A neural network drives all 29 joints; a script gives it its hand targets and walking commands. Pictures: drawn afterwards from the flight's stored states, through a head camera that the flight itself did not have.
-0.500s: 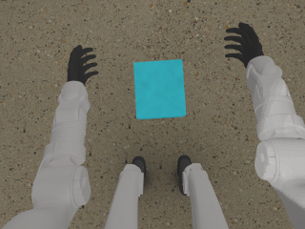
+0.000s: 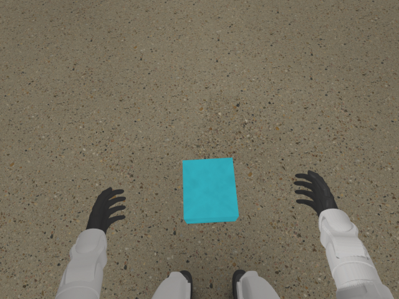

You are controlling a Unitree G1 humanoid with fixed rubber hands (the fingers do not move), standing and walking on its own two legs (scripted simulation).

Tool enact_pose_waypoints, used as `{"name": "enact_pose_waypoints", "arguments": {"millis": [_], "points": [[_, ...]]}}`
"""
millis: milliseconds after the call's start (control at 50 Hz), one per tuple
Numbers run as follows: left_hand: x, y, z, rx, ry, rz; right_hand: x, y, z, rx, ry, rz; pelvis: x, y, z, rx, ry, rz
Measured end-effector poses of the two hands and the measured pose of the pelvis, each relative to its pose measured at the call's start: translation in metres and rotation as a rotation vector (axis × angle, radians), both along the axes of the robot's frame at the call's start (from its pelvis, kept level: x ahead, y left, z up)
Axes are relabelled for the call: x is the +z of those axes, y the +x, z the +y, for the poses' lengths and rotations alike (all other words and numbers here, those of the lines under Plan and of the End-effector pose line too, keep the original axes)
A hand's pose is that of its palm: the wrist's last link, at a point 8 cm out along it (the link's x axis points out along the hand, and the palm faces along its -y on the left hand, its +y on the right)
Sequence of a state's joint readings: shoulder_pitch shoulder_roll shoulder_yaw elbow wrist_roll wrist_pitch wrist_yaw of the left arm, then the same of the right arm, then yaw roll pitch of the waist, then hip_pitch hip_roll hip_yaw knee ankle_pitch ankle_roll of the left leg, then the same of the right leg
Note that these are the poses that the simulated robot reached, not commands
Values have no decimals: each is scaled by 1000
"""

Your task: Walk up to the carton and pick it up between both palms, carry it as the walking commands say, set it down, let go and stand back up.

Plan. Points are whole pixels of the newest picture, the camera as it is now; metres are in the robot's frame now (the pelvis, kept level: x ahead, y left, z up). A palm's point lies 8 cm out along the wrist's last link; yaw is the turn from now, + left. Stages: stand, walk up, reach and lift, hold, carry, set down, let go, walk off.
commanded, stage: let go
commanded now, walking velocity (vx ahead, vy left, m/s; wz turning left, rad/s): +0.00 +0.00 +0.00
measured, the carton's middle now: (209, 191) +0.47 +0.00 -0.66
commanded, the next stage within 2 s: stand in 0.64 s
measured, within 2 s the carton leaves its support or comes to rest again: neither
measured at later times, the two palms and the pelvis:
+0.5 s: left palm (80, 269) +0.18 +0.24 -0.03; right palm (346, 259) +0.19 -0.24 -0.05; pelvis +0.02 +0.00 +0.03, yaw +0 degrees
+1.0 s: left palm (66, 288) +0.14 +0.27 -0.06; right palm (370, 268) +0.17 -0.27 -0.05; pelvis +0.02 +0.00 +0.03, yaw +0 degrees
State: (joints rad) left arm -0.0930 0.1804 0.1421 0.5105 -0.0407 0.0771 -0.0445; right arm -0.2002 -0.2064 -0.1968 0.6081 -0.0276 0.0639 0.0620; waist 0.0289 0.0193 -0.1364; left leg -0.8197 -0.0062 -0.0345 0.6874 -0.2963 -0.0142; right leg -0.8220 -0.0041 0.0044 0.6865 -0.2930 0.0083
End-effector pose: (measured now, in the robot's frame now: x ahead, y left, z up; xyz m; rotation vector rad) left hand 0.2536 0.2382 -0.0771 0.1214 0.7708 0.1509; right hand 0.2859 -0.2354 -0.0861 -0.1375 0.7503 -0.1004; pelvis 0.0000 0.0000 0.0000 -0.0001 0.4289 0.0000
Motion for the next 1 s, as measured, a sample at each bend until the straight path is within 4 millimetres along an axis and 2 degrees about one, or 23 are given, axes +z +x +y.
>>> {"name": "enact_pose_waypoints", "arguments": {"millis": [140,260,400,640,860,1000], "points": [[18,-47,3,6,7,34,12,-58,-6,-14,-17,65,17,15,1,1,0,-135],[34,-68,4,9,2,17,28,-83,-3,-12,-17,54,26,23,3,1,-1,-248],[43,-75,4,6,-11,-8,38,-93,-1,-13,-9,47,30,20,4,2,-2,-350],[42,-82,1,-6,-29,24,39,-105,-1,-17,7,76,31,15,4,2,-3,-414],[23,-104,28,22,88,144,41,-112,-31,-52,-130,83,31,17,5,2,-3,-412],[20,-111,34,37,107,164,41,-114,-37,-61,-151,87,31,18,5,2,-3,-411]]}}
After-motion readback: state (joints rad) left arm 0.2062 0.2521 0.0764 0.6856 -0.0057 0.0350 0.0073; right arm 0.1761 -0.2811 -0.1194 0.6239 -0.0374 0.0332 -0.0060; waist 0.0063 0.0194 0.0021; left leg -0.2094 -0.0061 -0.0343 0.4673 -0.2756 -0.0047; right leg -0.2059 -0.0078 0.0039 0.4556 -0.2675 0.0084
